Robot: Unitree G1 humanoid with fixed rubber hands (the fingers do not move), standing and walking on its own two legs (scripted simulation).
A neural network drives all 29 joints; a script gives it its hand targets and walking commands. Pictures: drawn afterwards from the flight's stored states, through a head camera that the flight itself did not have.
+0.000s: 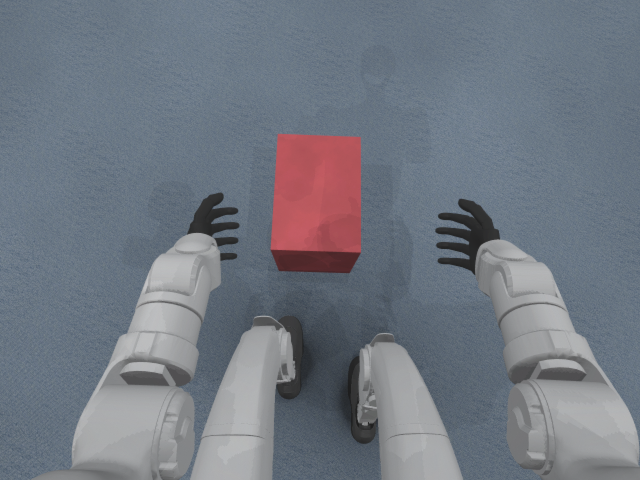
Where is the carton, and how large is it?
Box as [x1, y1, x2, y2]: [271, 134, 360, 272]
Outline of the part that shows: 278,134 271,235 271,251 278,269 294,271 349,272 360,253 360,137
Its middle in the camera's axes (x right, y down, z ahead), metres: -0.01 -0.07 +1.00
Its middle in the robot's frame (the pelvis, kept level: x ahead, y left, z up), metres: +0.59 +0.01 -0.54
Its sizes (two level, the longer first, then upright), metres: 0.281 0.196 0.248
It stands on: the floor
